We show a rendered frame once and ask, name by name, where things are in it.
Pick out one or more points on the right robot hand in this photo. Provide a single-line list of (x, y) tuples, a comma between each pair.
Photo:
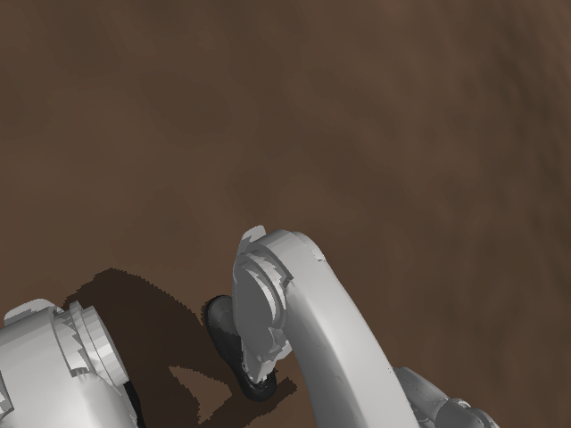
[(424, 398)]

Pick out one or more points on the right robot arm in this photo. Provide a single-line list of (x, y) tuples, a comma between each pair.
[(457, 413)]

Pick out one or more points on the left robot foot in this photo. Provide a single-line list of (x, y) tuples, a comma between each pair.
[(134, 399)]

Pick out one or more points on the right robot foot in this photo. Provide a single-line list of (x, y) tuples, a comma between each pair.
[(219, 320)]

